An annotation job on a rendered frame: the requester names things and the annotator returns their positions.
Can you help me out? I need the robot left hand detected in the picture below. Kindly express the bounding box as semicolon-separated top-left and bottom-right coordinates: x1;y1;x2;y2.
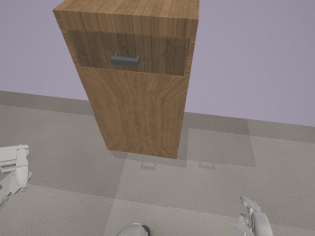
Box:
0;144;32;206

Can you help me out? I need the handle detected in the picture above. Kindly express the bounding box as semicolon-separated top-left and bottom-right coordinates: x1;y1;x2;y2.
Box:
110;52;141;67

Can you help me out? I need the robot right hand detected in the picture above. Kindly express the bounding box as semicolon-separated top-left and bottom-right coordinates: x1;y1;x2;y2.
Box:
234;196;274;236

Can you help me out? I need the cabinet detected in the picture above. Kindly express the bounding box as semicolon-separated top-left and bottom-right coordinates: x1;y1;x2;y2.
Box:
52;0;200;159

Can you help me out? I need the robot left thigh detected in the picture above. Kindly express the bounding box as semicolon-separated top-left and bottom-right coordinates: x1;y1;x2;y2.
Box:
116;225;148;236

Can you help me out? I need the drawer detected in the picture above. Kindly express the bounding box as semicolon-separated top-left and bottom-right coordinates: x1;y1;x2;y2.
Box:
67;29;189;76

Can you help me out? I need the robot left shin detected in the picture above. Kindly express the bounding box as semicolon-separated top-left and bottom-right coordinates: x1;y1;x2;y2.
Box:
132;223;145;230

